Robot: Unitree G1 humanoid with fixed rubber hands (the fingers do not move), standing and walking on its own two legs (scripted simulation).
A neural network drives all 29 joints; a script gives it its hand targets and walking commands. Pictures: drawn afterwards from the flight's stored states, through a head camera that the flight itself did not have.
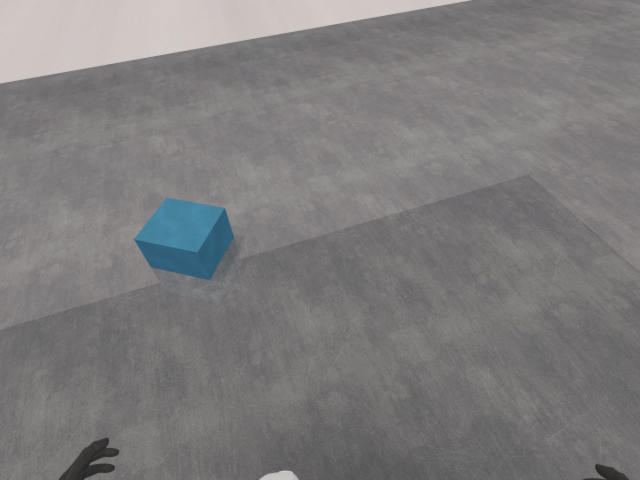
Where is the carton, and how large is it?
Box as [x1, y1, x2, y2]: [134, 198, 233, 279]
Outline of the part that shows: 166,198 134,239 150,266 209,279 233,236 224,208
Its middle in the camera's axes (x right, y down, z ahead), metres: -0.55 +0.01 +1.56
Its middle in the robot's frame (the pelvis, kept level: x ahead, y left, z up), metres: +1.08 +0.62 -0.69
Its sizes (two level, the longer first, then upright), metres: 0.267 0.238 0.176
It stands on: the floor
